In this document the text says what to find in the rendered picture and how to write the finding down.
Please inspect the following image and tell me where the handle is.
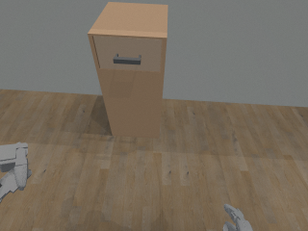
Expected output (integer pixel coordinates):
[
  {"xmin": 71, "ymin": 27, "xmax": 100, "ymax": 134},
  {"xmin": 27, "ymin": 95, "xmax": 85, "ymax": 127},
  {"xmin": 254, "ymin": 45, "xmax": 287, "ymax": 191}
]
[{"xmin": 113, "ymin": 53, "xmax": 141, "ymax": 65}]

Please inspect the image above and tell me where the drawer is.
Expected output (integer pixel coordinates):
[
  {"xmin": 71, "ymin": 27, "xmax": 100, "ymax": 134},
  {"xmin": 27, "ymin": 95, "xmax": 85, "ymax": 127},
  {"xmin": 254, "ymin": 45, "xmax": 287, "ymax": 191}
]
[{"xmin": 93, "ymin": 36, "xmax": 162, "ymax": 72}]

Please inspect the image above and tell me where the robot right hand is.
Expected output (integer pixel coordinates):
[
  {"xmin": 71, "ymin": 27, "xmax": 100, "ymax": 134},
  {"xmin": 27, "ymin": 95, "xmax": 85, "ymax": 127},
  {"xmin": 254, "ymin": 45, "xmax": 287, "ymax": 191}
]
[{"xmin": 222, "ymin": 204, "xmax": 253, "ymax": 231}]

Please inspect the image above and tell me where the cabinet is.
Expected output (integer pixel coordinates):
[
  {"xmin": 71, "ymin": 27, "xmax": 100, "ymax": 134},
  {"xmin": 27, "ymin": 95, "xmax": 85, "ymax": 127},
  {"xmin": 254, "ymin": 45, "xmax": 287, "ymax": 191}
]
[{"xmin": 88, "ymin": 2, "xmax": 168, "ymax": 139}]

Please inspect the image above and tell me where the robot left hand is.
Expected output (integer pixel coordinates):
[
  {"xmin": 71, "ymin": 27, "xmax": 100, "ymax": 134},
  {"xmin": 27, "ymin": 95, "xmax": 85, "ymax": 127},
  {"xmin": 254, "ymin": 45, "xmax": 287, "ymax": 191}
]
[{"xmin": 0, "ymin": 142, "xmax": 32, "ymax": 203}]

